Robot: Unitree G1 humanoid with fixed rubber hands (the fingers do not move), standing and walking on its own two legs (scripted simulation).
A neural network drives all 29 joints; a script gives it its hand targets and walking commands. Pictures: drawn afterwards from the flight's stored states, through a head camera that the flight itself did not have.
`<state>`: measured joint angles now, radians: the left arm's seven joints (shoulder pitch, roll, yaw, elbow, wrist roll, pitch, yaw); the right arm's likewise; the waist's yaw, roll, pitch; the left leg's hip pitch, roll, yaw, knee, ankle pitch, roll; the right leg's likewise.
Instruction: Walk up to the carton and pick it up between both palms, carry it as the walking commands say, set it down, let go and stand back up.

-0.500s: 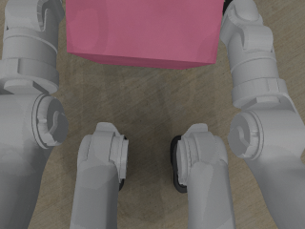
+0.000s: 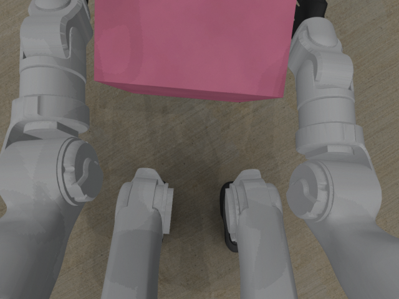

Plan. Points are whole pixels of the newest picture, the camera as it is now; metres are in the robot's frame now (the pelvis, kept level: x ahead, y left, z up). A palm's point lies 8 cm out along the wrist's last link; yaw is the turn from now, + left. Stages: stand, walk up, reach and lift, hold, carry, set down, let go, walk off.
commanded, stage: reach and lift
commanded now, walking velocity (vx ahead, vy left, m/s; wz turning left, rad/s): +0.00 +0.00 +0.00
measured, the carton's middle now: (192, 37) +0.54 +0.02 -0.18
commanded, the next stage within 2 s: none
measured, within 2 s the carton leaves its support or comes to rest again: neither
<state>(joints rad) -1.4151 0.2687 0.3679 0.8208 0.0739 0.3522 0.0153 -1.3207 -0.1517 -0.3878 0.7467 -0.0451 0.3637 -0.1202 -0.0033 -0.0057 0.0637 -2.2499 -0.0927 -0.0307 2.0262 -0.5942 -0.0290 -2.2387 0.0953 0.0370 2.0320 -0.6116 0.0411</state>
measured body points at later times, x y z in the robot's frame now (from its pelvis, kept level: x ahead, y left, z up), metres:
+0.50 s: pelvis -0.01 +0.00 +0.05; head +0.31 +0.00 +0.37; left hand +0.56 +0.18 -0.03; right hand +0.53 -0.16 -0.05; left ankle +0.09 +0.12 -0.38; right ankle +0.09 -0.12 -0.38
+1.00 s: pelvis +0.00 +0.00 +0.11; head +0.29 +0.01 +0.46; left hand +0.54 +0.18 +0.04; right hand +0.51 -0.16 +0.02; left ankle +0.09 +0.12 -0.38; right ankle +0.09 -0.12 -0.38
